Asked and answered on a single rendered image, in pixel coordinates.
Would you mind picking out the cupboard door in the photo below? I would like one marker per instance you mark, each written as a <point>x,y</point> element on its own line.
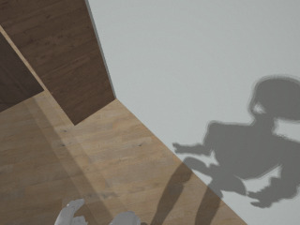
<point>17,83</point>

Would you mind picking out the left robot hand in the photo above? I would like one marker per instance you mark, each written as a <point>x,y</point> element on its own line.
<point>66,216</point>

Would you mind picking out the robot left thigh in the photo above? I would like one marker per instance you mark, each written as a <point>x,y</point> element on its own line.
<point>126,218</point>

